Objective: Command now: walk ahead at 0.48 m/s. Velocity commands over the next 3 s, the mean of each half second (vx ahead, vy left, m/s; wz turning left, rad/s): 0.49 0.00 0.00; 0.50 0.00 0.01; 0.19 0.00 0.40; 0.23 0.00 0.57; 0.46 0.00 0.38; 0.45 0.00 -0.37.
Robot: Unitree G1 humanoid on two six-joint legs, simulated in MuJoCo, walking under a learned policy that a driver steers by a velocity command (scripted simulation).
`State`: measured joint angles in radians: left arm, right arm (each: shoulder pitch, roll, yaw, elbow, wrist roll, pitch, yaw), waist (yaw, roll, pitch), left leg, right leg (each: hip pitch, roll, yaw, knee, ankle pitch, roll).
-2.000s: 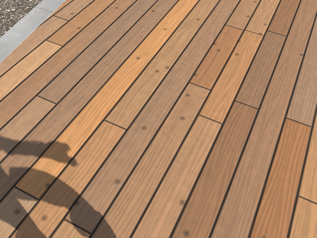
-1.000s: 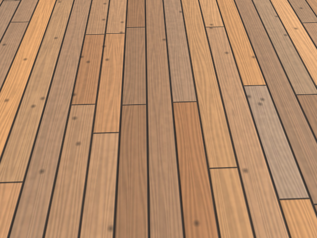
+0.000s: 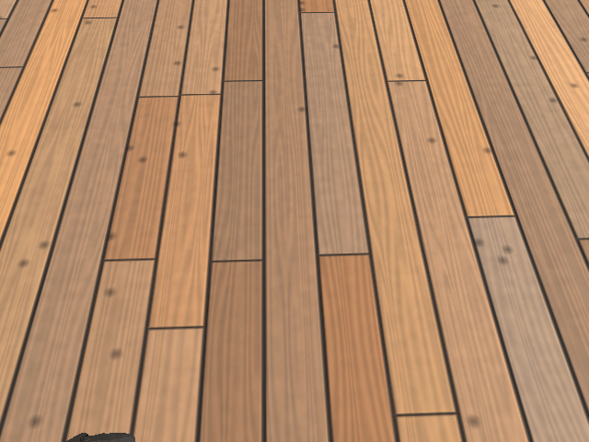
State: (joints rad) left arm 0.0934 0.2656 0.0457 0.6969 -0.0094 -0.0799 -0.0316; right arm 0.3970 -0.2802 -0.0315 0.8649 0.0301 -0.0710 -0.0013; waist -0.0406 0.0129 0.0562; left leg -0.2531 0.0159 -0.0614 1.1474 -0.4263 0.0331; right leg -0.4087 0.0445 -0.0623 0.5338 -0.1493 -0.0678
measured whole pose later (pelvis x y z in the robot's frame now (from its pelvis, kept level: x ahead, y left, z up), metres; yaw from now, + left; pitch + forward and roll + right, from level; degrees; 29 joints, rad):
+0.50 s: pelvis +0.29 +0.06 +0.00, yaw -1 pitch +2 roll -1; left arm 0.35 0.30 0.04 0.88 -0.03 -0.07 -0.01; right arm 0.12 -0.27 -0.03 0.72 0.00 -0.09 0.03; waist 0.03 -0.01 0.04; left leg -0.45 0.00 0.04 0.56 -0.16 0.05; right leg -0.25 0.00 0.04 1.03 -0.46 -0.03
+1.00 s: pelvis +0.57 +0.02 +0.00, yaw +0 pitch +2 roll +1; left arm 0.04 0.26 0.04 0.75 0.00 -0.09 -0.04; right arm 0.38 -0.30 -0.05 0.90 0.01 -0.05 -0.01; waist -0.06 0.00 0.03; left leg -0.08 0.00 0.00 0.69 -0.46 0.01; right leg -0.48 -0.01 -0.04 0.56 -0.11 -0.05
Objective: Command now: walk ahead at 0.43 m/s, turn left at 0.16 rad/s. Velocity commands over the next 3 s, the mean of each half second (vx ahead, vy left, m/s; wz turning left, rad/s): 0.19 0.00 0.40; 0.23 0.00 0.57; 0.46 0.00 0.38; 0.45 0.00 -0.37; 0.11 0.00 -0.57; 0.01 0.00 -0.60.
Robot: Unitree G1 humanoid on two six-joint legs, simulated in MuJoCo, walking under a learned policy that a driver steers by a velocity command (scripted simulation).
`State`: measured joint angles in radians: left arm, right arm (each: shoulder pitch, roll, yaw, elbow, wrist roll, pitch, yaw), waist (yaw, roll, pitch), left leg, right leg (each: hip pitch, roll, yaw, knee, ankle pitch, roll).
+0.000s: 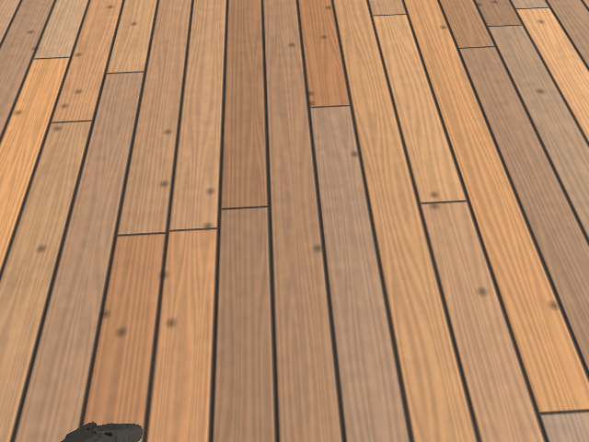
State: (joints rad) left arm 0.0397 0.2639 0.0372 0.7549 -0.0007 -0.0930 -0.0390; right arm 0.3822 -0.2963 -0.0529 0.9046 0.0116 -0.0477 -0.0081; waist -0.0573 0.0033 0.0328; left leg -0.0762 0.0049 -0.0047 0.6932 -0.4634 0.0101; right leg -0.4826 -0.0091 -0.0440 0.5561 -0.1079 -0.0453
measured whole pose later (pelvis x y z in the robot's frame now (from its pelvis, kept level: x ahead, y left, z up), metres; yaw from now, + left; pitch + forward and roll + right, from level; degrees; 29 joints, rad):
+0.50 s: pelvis +0.16 +0.02 +0.00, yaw +14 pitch +2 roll -2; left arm 0.09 0.30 0.07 0.86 0.01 0.00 0.03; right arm 0.16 -0.29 -0.08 0.67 -0.01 0.00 0.02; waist 0.00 0.00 0.07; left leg -0.44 0.00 0.02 0.58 -0.18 0.06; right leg -0.29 -0.04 -0.14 0.86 -0.53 0.03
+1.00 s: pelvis +0.26 +0.01 +0.02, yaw +31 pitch +2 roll +0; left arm 0.29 0.29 0.08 0.87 0.00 -0.07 0.01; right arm 0.23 -0.31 -0.08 0.63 0.02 0.00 -0.01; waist 0.04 0.04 -0.04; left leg -0.59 -0.05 -0.10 1.02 -0.31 0.02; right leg -0.17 -0.01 -0.02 0.41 -0.28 -0.01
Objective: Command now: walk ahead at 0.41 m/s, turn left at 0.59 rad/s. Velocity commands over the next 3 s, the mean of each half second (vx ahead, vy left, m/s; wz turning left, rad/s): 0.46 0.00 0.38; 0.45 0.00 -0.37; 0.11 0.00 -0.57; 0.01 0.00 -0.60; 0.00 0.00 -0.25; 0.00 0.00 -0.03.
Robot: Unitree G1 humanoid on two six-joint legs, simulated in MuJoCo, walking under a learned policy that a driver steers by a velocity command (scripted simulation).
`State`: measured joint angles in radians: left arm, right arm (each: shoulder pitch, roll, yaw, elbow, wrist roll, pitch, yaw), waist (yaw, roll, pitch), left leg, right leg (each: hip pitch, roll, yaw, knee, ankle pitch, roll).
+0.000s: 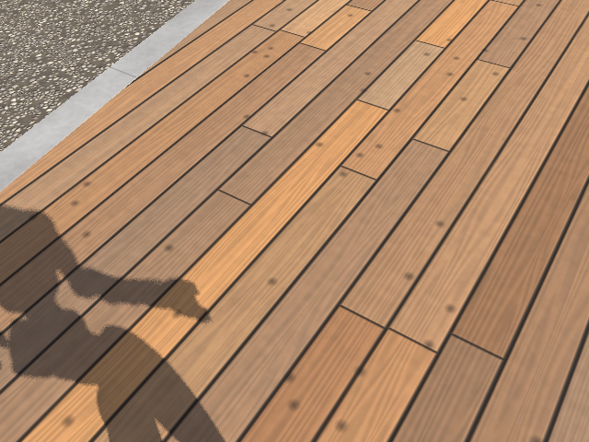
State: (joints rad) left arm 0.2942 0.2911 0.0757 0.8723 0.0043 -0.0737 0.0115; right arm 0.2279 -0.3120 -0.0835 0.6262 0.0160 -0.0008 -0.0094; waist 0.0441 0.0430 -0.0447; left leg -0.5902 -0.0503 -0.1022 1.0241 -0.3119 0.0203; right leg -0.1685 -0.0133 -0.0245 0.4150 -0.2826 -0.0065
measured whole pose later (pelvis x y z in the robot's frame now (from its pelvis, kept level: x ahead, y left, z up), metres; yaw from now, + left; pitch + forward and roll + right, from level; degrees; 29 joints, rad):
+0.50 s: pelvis +0.23 +0.10 +0.00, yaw +11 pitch +1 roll +1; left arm 0.29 0.31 0.05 0.85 -0.03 -0.08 -0.01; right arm 0.23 -0.26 -0.06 0.67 0.00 -0.06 0.03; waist 0.02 -0.03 0.05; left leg -0.28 -0.06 0.05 0.44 -0.18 0.07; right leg -0.49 -0.13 0.02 1.19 -0.32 -0.01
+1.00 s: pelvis +0.52 +0.09 -0.01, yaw -4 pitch +2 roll +1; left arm 0.17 0.31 0.07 0.67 -0.01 -0.05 -0.03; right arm 0.21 -0.29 -0.05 0.74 0.00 -0.08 -0.01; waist 0.00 0.00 0.08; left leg -0.40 0.01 -0.04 1.27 -0.48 -0.03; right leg -0.42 0.09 0.00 0.53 -0.14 -0.10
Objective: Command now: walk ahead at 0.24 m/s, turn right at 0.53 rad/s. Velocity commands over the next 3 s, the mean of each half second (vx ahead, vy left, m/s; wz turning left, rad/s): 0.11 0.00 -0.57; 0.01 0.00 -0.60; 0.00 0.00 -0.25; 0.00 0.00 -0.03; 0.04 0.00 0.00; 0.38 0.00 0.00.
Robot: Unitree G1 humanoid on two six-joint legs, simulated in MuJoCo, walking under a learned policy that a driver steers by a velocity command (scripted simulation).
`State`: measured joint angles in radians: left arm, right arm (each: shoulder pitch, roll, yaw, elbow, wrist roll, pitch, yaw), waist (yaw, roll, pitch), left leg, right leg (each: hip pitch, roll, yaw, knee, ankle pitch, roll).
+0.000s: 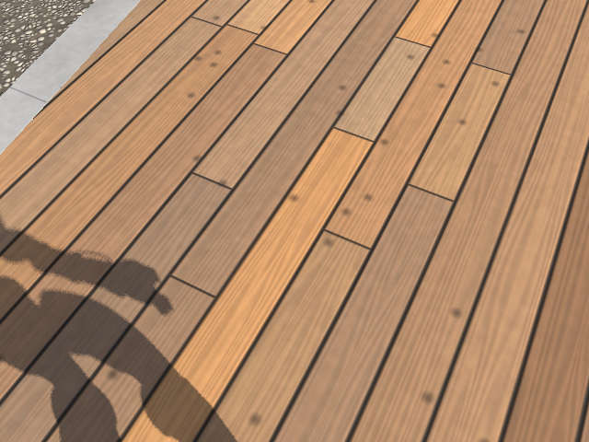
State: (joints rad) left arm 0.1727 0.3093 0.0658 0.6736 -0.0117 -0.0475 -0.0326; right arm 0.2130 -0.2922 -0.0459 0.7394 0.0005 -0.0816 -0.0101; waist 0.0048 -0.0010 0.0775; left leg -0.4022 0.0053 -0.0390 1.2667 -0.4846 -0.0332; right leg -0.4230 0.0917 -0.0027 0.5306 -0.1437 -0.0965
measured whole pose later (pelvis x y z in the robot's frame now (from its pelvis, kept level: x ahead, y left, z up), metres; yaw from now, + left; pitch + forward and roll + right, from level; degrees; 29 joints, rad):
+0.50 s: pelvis +0.14 +0.05 +0.01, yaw -19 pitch +2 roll +0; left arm 0.18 0.35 0.08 0.64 -0.02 0.06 0.03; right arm 0.12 -0.26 -0.05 0.68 -0.02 -0.02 -0.03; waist 0.00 -0.04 0.04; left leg -0.35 0.01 -0.01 0.48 -0.17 0.01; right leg -0.50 0.07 0.09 1.15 -0.50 0.08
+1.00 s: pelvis +0.13 +0.01 +0.02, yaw -36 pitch +2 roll +3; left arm 0.22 0.30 0.06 0.60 -0.01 0.03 0.03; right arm 0.09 -0.32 -0.09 0.72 0.00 0.02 -0.03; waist 0.01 0.03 0.05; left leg -0.52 -0.01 -0.05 0.99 -0.36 -0.09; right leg -0.29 0.04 0.12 0.46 -0.21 -0.05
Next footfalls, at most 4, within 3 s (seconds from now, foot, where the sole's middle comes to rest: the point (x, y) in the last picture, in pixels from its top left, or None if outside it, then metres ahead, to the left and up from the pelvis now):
0.34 left None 0.27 0.13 -0.76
0.74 right None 0.07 -0.10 -0.76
1.20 left None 0.26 0.09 -0.76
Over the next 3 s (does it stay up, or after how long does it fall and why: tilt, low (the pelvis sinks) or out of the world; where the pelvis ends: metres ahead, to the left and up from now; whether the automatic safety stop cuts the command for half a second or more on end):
stays up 0.28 -0.12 0.00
